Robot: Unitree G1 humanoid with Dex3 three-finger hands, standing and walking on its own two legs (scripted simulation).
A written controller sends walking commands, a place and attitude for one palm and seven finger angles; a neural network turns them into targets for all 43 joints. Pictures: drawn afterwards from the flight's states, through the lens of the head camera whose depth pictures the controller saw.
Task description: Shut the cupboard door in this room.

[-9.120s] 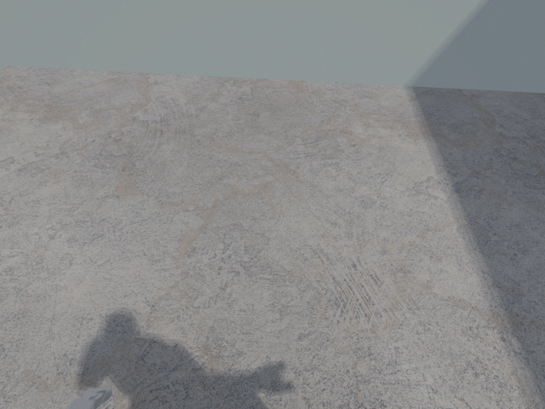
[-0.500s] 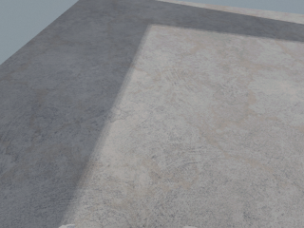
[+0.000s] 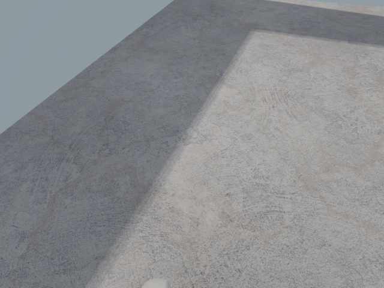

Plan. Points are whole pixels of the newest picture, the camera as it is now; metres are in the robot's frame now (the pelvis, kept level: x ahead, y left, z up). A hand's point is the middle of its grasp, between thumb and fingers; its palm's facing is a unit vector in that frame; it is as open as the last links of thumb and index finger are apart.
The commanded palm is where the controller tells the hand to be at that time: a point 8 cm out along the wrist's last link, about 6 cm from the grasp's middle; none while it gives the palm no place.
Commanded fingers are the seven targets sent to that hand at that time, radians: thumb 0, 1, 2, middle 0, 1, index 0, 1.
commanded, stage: turn or walk to find it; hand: left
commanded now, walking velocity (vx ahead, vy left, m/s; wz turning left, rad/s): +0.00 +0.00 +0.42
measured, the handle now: out of the picture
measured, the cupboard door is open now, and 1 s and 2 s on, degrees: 81 81 81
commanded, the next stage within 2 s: stand and wait in 0.90 s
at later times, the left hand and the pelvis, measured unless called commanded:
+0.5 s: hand out of the picture -0.01 +0.28 -0.17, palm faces +0.24 -0.94 -0.24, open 7.4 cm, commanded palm none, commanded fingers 0.00 0.90 0.90 -0.20 -0.30 -0.20 -0.30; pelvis -0.03 +0.06 +0.00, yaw +11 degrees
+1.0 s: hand out of the picture -0.05 +0.20 -0.15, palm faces +0.40 -0.87 -0.27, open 7.4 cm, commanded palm none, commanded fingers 0.00 0.90 0.90 -0.20 -0.30 -0.20 -0.30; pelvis -0.04 +0.00 +0.00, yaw +25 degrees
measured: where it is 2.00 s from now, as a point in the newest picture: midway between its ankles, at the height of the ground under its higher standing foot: outside the picture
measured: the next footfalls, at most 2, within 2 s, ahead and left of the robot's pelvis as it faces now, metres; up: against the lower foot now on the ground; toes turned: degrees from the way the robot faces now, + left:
left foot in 0.22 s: -0.01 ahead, +0.15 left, +0.00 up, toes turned +10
right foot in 0.72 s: +0.03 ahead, -0.07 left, +0.00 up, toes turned +13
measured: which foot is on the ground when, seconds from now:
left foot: up 0.00-0.20, down 0.22-0.74, up 0.76-1.00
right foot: down 0.00-0.22, up 0.24-0.70, down 0.72-1.00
